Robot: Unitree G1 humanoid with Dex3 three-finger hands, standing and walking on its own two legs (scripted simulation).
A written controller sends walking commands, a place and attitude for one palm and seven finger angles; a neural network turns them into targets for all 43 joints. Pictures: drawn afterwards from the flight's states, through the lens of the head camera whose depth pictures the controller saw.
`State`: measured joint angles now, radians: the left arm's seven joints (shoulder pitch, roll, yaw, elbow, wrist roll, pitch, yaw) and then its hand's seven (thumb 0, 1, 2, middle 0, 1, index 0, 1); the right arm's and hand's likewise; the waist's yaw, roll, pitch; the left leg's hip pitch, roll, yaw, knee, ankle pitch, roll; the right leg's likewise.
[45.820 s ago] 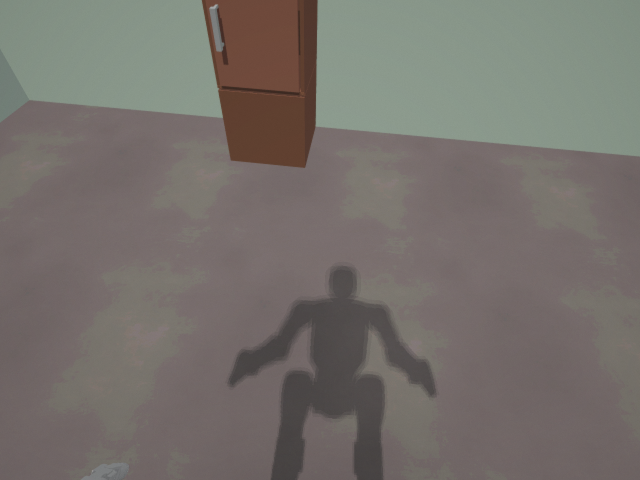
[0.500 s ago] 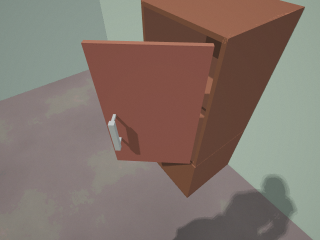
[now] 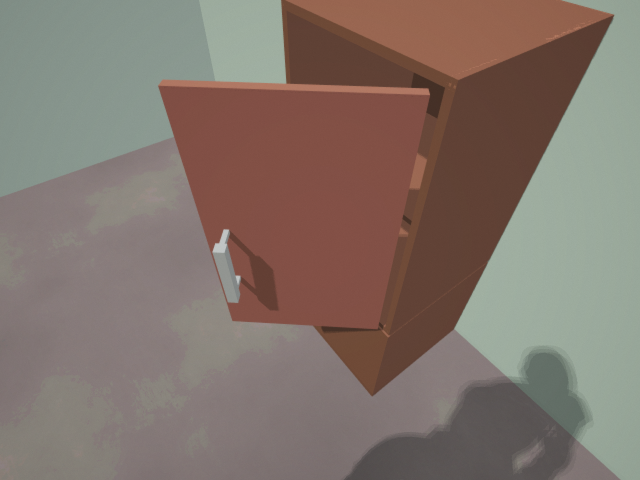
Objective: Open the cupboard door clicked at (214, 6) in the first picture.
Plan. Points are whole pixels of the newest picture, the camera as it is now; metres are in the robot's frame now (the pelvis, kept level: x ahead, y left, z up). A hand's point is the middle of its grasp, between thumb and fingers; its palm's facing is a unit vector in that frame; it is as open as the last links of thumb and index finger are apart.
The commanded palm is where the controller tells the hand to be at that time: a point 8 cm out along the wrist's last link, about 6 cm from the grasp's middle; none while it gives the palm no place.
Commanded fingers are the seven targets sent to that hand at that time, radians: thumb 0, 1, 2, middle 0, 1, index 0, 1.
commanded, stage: look again from close up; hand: left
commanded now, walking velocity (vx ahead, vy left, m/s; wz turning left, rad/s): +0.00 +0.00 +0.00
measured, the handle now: (229, 267) +0.50 +0.20 -0.11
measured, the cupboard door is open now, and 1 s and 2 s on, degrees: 49 49 49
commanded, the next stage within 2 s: shuffle to correct the standing spot in 1.12 s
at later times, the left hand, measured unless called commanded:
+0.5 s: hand out of the picture +0.00 +0.16 -0.17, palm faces +0.02 -0.98 -0.19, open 7.4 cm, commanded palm none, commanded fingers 0.00 0.90 0.90 -0.20 -0.30 -0.20 -0.30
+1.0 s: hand out of the picture +0.01 +0.17 -0.17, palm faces +0.01 -0.98 -0.20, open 7.4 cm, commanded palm none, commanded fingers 0.00 0.90 0.90 -0.20 -0.30 -0.20 -0.30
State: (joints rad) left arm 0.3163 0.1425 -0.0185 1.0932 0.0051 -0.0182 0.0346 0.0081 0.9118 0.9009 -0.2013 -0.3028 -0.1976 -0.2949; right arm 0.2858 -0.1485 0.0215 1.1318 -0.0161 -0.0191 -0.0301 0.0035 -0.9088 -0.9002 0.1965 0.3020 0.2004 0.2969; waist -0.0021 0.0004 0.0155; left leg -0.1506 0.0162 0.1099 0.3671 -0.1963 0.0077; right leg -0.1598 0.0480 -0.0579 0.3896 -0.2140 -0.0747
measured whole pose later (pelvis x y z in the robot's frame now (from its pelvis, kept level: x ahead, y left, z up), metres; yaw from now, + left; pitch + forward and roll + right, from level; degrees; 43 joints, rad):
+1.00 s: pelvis +0.01 +0.00 +0.00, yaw -1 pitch -1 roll +1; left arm 0.30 0.16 -0.01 1.09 0.01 -0.03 0.03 0.01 0.91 0.90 -0.20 -0.30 -0.20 -0.29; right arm 0.28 -0.16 0.02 1.14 -0.02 -0.02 -0.03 0.00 -0.91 -0.90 0.20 0.30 0.20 0.30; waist 0.00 -0.01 0.02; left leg -0.14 0.02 0.12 0.36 -0.20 0.01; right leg -0.15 0.06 -0.05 0.38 -0.21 -0.07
